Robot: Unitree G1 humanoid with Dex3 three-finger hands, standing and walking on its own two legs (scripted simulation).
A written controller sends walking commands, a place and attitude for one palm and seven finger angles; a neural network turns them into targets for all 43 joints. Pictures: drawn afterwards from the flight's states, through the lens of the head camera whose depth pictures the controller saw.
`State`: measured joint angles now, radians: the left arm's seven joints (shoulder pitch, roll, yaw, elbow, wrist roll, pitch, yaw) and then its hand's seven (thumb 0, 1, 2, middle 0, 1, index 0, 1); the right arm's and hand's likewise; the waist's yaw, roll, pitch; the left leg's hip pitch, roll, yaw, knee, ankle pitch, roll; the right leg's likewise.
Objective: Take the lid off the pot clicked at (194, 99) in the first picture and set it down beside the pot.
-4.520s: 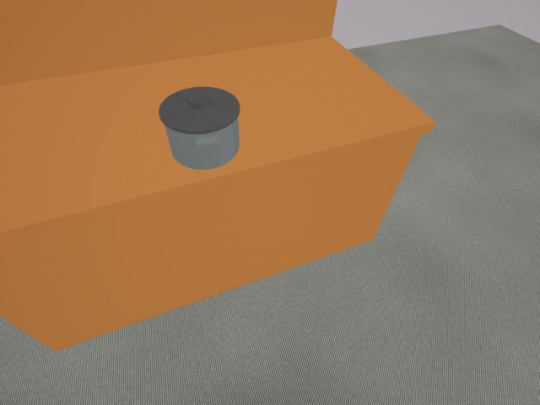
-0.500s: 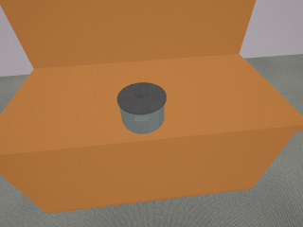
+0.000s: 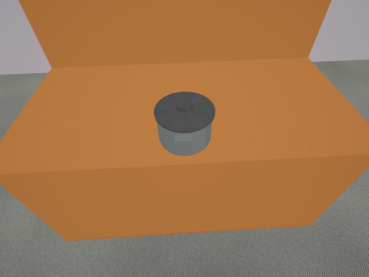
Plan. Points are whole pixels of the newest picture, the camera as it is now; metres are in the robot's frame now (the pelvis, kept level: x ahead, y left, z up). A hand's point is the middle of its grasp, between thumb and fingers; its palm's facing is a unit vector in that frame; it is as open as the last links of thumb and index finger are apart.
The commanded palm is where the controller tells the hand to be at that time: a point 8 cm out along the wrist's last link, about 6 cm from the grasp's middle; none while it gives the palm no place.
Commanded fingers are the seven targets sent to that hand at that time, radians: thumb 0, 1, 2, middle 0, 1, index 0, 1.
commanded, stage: look again from close up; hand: left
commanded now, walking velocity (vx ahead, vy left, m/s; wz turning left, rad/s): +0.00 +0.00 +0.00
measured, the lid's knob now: (184, 104) +0.59 +0.04 +0.05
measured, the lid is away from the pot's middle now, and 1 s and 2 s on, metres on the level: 0.00 0.00 0.00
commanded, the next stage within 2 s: shuffle to correct the standing spot in 0.22 s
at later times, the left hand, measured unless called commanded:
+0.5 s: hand out of the picture -0.01 +0.15 -0.17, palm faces +0.05 -0.98 -0.18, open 7.4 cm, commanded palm none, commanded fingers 0.00 0.90 0.90 -0.20 -0.30 -0.20 -0.30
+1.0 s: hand out of the picture +0.03 +0.09 -0.19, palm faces +0.16 -0.98 -0.13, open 7.4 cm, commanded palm none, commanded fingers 0.00 0.90 0.90 -0.20 -0.30 -0.20 -0.30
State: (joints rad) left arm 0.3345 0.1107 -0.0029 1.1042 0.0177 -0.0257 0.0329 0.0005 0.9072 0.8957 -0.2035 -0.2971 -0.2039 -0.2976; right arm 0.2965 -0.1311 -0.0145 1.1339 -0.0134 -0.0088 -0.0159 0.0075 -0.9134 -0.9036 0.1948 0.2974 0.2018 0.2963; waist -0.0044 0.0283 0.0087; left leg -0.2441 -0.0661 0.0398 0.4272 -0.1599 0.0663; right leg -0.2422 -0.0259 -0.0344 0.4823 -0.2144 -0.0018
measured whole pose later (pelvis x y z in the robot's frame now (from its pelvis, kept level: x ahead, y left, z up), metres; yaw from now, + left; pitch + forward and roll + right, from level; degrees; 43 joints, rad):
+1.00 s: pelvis +0.11 -0.05 -0.02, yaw +4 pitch -1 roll +2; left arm 0.42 0.10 0.03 1.12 0.02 -0.01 0.03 0.00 0.91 0.90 -0.20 -0.30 -0.20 -0.30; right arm 0.23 -0.13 -0.05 1.10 -0.02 -0.03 -0.04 0.01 -0.92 -0.90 0.19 0.30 0.20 0.30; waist 0.02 -0.05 0.04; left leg -0.28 -0.01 0.08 0.61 -0.31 0.03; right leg -0.19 -0.01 -0.11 0.73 -0.47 -0.06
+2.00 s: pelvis +0.16 -0.12 +0.00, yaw +9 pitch -2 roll +0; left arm 0.26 0.18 0.01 1.05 0.02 0.01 0.04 0.00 0.91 0.90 -0.20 -0.30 -0.21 -0.30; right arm 0.22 -0.16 -0.03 1.08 -0.01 0.01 -0.02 0.00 -0.93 -0.90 0.19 0.30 0.20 0.30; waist 0.02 -0.01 0.05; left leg -0.19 0.00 0.05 0.49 -0.25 0.01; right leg -0.22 -0.04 -0.05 0.50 -0.24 0.01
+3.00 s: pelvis +0.18 -0.11 +0.00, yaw +8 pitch -1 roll +1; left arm 0.31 0.15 -0.01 1.05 0.02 -0.02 0.04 0.01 0.92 0.90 -0.20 -0.30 -0.20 -0.30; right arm 0.28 -0.18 0.01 1.05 -0.01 -0.03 -0.02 0.01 -0.93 -0.90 0.19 0.30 0.20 0.30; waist 0.00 0.02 0.01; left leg -0.19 -0.01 0.06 0.49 -0.29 0.03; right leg -0.23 -0.04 -0.02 0.52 -0.28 0.02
